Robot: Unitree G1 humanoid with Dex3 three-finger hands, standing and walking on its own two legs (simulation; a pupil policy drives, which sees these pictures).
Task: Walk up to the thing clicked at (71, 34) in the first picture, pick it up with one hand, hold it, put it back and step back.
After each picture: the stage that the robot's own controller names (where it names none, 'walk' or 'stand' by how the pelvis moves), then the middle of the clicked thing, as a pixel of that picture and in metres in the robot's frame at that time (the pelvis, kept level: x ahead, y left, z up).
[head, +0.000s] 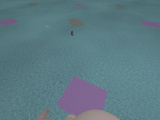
stand; (72, 33) +2.31 +0.56 -0.72
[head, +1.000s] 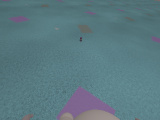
walk; (80, 39) +2.21 +0.22 -0.69
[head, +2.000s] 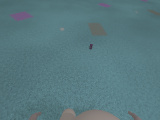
walk; (91, 46) +1.55 -0.07 -0.71
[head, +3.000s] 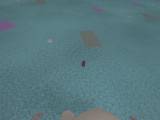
walk; (83, 63) +1.05 +0.04 -0.71
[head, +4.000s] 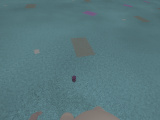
walk; (74, 78) +0.72 +0.16 -0.71
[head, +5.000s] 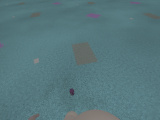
walk; (71, 92) +0.50 +0.24 -0.70
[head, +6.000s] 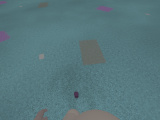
stand; (76, 95) +0.39 +0.16 -0.70
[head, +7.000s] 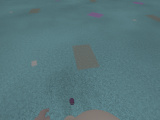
stand; (71, 101) +0.35 +0.19 -0.72
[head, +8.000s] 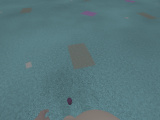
stand; (69, 101) +0.34 +0.21 -0.72
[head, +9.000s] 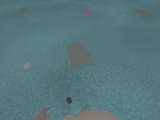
stand; (69, 100) +0.34 +0.23 -0.72
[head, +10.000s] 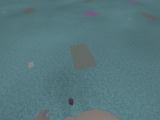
stand; (71, 101) +0.34 +0.19 -0.73
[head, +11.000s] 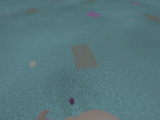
stand; (71, 101) +0.35 +0.19 -0.73
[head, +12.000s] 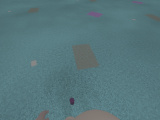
go down; (72, 101) +0.35 +0.18 -0.73
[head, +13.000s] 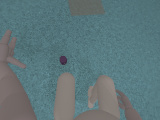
go down; (63, 60) +0.45 +0.19 -0.35
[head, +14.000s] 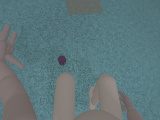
approach; (62, 60) +0.45 +0.20 -0.31
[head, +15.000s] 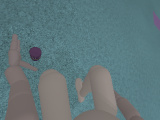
close in; (35, 54) +0.44 +0.24 -0.23
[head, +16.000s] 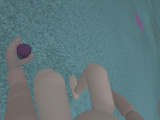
close; (23, 52) +0.44 +0.25 -0.23
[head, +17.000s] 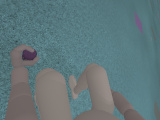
lift; (28, 55) +0.41 +0.23 -0.24
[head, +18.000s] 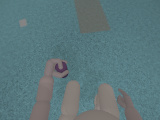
lift; (62, 70) +0.34 +0.19 -0.03
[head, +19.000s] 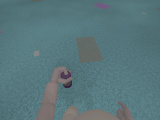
hold; (66, 79) +0.31 +0.16 -0.01
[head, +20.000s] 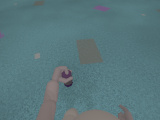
hold; (67, 78) +0.32 +0.16 -0.01
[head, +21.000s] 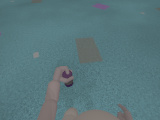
hold; (68, 78) +0.32 +0.15 -0.02
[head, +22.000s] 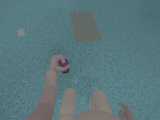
crouch; (64, 66) +0.40 +0.17 -0.07
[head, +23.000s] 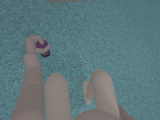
lower; (43, 49) +0.48 +0.24 -0.15
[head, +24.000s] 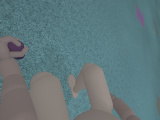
lower; (17, 50) +0.45 +0.27 -0.24
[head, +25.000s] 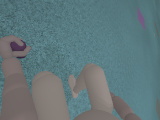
lower; (19, 49) +0.45 +0.27 -0.24
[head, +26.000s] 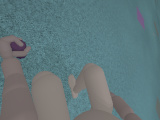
lower; (19, 49) +0.45 +0.27 -0.24
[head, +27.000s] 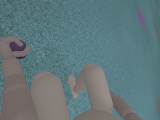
lower; (19, 50) +0.45 +0.27 -0.24
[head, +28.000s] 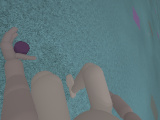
open; (20, 50) +0.44 +0.25 -0.25
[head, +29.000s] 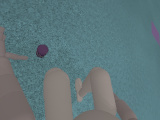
stand; (41, 51) +0.44 +0.23 -0.26
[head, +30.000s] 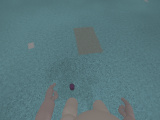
stand; (72, 87) +0.40 +0.16 -0.60
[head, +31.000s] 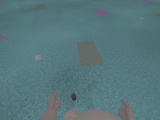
stand; (73, 97) +0.39 +0.15 -0.66
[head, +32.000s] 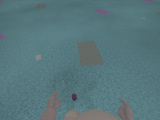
stand; (74, 97) +0.39 +0.15 -0.67
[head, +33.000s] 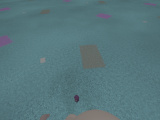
stand; (76, 98) +0.40 +0.15 -0.72
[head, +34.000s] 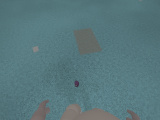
walk; (76, 83) +0.46 +0.14 -0.70
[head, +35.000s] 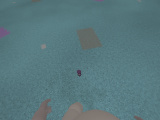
walk; (79, 73) +0.70 +0.19 -0.71
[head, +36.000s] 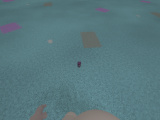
stand; (79, 64) +1.01 +0.17 -0.71
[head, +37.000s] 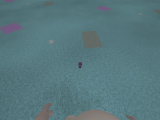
stand; (80, 65) +0.99 +0.16 -0.72
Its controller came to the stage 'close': yes
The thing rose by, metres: 0.70
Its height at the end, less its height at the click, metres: +0.00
